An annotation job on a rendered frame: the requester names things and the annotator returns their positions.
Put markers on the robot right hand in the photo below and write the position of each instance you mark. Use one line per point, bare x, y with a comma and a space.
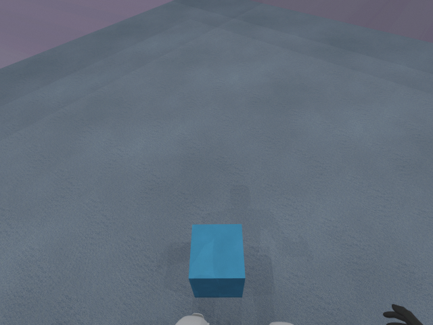
402, 314

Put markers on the carton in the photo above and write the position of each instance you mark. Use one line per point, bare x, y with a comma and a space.
216, 266

